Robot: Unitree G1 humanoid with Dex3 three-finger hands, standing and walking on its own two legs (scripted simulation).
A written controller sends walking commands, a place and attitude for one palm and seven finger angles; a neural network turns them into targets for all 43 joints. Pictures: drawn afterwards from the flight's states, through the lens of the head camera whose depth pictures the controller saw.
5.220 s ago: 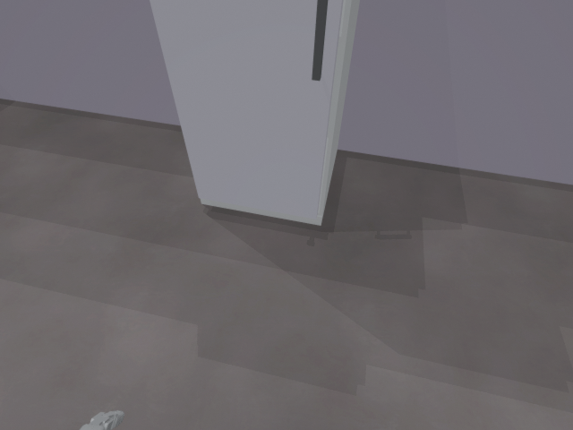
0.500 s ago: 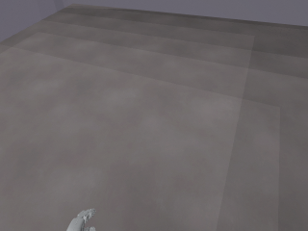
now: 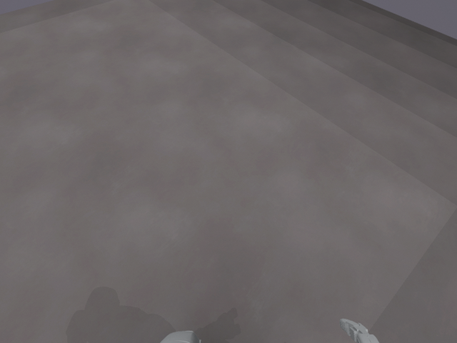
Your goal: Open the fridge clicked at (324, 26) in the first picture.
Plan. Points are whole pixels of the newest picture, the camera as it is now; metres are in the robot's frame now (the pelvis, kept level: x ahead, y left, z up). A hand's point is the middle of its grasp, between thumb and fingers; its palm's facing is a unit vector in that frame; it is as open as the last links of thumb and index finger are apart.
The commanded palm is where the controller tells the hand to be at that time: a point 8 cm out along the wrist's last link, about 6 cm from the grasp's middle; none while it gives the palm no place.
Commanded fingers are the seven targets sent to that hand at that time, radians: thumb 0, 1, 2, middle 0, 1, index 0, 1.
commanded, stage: turn to face it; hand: right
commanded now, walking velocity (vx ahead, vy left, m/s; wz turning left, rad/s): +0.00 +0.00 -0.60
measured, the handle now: out of the picture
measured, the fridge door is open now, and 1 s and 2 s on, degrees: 0 0 0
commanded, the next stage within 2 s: none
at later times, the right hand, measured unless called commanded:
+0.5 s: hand out of the picture +0.06 -0.25 -0.18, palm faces +0.27 +0.95 -0.19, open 7.4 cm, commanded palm none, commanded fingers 0.00 -0.90 -0.90 0.20 0.30 0.20 0.30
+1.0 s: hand out of the picture +0.02 -0.24 -0.14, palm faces +0.50 +0.83 -0.24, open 7.4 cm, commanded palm none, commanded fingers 0.00 -0.90 -0.90 0.20 0.30 0.20 0.30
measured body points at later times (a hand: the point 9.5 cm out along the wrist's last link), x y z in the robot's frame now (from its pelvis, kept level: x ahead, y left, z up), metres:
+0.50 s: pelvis +0.02 -0.04 +0.00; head +0.05 -0.09 +0.45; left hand +0.13 +0.20 -0.12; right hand +0.04 -0.30 -0.16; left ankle +0.01 +0.11 -0.66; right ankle +0.03 -0.11 -0.72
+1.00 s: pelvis +0.01 +0.00 +0.02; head +0.04 -0.02 +0.47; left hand +0.18 +0.20 -0.12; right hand +0.00 -0.28 -0.12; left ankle +0.07 +0.14 -0.69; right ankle +0.04 -0.11 -0.72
